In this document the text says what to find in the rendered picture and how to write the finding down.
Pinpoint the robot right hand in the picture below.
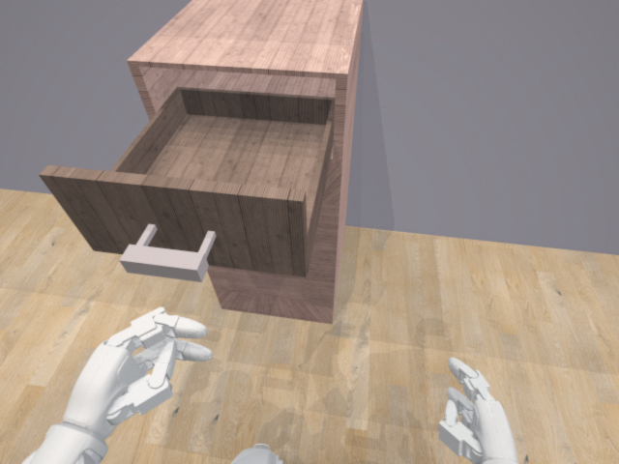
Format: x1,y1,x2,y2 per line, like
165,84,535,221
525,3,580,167
439,357,518,464

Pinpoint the drawer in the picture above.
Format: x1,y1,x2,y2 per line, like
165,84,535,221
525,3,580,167
39,87,335,277

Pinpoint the robot left hand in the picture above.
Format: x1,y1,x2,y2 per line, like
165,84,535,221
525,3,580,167
63,307,213,440

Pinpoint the robot left forearm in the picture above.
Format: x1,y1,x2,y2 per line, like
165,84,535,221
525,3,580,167
21,422,108,464

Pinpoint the handle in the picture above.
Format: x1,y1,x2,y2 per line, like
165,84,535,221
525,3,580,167
119,224,217,282

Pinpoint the cabinet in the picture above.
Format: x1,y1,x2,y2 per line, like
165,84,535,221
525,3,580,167
127,0,364,324

